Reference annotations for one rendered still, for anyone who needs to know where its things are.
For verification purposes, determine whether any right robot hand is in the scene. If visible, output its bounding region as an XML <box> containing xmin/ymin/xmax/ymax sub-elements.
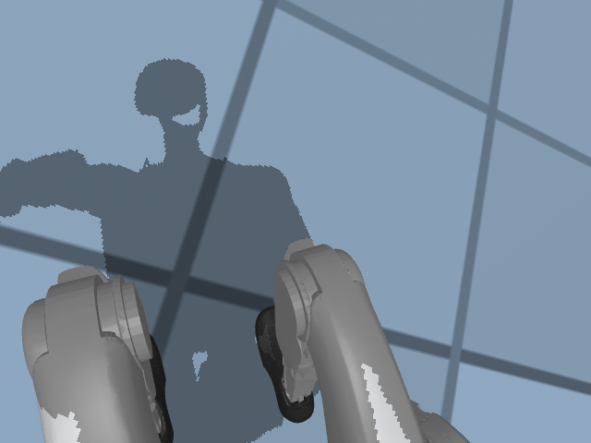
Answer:
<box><xmin>410</xmin><ymin>400</ymin><xmax>470</xmax><ymax>443</ymax></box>

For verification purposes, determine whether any right robot foot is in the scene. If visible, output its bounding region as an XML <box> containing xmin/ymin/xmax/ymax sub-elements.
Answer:
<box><xmin>255</xmin><ymin>306</ymin><xmax>314</xmax><ymax>423</ymax></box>

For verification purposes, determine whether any left robot foot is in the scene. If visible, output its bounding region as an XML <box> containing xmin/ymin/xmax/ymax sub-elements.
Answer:
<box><xmin>150</xmin><ymin>335</ymin><xmax>174</xmax><ymax>443</ymax></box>

